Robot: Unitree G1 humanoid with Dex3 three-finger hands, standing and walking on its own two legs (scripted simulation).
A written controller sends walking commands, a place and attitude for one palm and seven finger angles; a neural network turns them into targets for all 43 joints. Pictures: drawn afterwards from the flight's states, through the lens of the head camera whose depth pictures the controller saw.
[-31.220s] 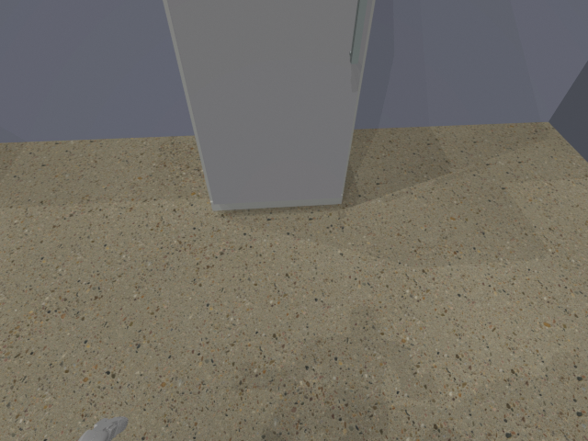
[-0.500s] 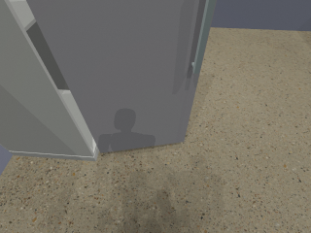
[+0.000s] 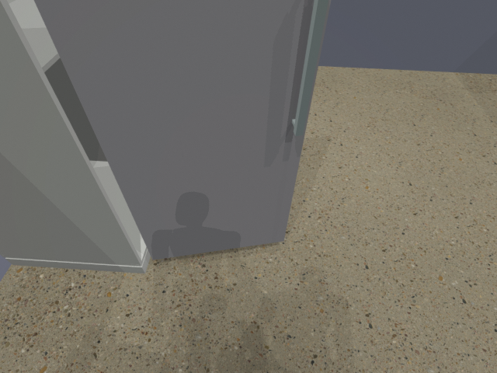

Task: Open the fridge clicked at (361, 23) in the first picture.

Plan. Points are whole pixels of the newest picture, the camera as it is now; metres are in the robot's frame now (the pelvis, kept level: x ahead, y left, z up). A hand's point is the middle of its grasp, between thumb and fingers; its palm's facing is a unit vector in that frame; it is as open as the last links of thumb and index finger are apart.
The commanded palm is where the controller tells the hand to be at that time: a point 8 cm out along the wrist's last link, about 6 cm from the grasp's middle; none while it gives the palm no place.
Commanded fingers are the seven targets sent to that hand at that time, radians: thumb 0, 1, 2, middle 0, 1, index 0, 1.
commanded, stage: let the arm hang, fingers relaxed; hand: right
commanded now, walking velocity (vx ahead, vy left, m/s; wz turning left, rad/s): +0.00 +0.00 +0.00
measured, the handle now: (307, 59) +0.74 -0.08 +0.16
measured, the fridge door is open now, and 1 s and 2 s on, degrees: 77 77 77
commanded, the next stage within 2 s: look to check the result in 0.26 s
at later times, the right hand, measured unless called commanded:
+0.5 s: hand out of the picture -0.01 -0.18 -0.18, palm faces +0.00 +0.98 -0.18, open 7.3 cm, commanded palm none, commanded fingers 0.00 -0.90 -0.90 0.20 0.30 0.20 0.30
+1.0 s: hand out of the picture +0.02 -0.20 -0.17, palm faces -0.01 +0.97 -0.23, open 7.3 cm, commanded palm none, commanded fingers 0.00 -0.90 -0.90 0.20 0.30 0.20 0.30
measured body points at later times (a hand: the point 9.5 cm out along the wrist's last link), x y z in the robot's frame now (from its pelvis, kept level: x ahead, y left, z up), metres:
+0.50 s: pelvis -0.01 -0.01 +0.00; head +0.01 -0.01 +0.45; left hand -0.03 +0.20 -0.16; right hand -0.01 -0.23 -0.16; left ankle +0.01 +0.10 -0.75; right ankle -0.03 -0.10 -0.75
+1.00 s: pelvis -0.01 -0.01 +0.00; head +0.01 -0.01 +0.45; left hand +0.00 +0.23 -0.16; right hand +0.03 -0.25 -0.16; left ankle +0.01 +0.10 -0.75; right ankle -0.03 -0.10 -0.75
